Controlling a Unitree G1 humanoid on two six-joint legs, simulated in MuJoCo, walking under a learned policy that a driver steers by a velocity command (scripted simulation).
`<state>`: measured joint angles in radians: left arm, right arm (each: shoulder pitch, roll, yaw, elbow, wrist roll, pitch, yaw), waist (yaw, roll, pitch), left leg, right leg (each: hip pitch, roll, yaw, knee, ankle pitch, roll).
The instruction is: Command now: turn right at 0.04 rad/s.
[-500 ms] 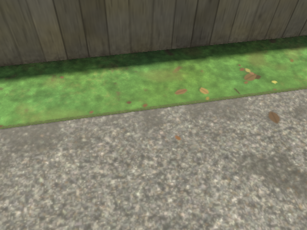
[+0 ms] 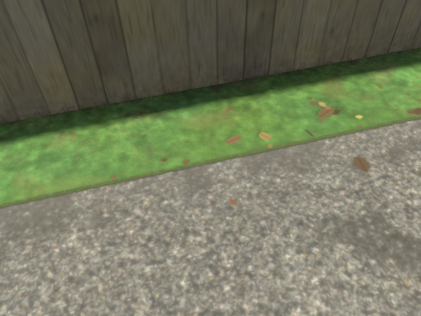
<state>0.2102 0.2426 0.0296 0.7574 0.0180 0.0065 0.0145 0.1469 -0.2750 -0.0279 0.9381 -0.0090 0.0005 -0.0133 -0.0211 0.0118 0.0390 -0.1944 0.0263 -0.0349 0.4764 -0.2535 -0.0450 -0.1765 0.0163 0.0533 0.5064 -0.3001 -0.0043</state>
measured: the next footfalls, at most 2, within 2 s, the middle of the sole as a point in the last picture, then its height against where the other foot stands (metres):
right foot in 0.78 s outside the picture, level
left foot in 1.20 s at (174, 312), level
